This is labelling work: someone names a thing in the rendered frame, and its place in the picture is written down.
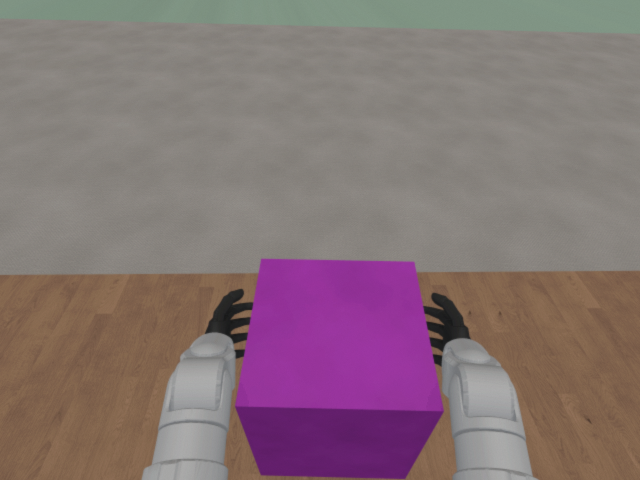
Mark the robot right forearm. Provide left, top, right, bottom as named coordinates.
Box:
left=442, top=338, right=539, bottom=480

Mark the right robot hand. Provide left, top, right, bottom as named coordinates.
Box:
left=423, top=293, right=471, bottom=367

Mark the left robot hand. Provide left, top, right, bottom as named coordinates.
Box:
left=205, top=289, right=253, bottom=359

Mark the robot left forearm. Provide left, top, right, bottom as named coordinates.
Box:
left=142, top=332, right=236, bottom=480

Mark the carton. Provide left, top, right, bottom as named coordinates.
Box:
left=235, top=259, right=444, bottom=479

